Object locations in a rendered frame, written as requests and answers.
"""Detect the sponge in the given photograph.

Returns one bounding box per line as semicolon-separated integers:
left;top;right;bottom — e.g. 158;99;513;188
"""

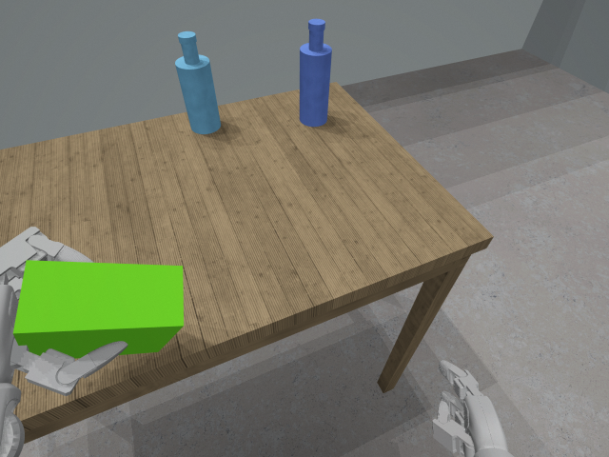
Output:
13;260;184;359

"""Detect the table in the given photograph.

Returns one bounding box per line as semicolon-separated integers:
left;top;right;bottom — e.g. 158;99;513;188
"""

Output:
0;82;494;444

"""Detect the left robot hand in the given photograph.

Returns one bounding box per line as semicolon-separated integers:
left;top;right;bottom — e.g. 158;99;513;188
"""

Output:
0;227;128;396

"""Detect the right robot hand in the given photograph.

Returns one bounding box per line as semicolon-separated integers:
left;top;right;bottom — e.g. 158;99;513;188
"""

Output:
433;360;509;457

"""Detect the robot left forearm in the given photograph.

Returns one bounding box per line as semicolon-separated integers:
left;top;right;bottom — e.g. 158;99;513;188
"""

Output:
0;383;25;457

